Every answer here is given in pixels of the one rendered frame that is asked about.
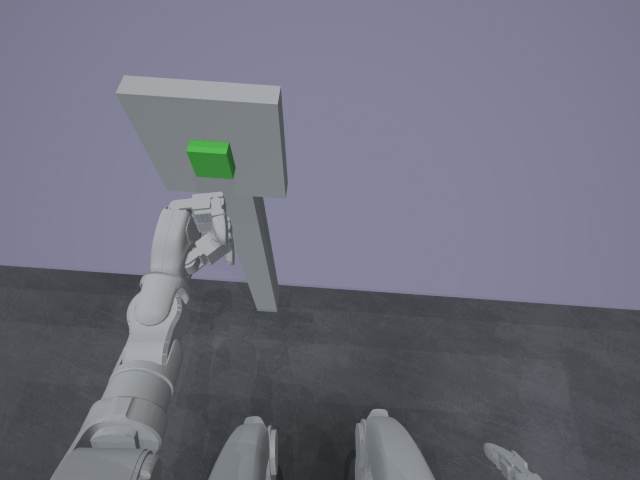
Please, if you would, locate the robot left upper arm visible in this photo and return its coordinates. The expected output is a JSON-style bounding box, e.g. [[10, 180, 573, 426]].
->
[[55, 448, 162, 480]]

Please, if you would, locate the robot right shin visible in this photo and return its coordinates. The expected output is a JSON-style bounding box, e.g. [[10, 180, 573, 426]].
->
[[355, 409, 389, 480]]

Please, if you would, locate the left robot forearm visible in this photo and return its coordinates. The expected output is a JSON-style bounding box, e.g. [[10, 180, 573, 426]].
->
[[50, 272, 191, 480]]

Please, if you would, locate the right robot thigh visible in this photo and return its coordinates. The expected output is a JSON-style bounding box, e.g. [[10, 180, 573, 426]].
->
[[355, 416, 435, 480]]

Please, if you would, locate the robot left hand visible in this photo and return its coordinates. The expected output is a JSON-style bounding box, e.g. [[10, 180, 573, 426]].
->
[[150, 192, 235, 284]]

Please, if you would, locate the panel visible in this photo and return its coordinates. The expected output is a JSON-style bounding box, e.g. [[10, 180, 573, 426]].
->
[[116, 75, 288, 312]]

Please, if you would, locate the robot right hand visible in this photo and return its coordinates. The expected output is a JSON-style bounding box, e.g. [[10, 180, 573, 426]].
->
[[484, 443, 542, 480]]

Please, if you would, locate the button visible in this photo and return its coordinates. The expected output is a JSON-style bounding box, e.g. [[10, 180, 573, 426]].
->
[[186, 139, 236, 179]]

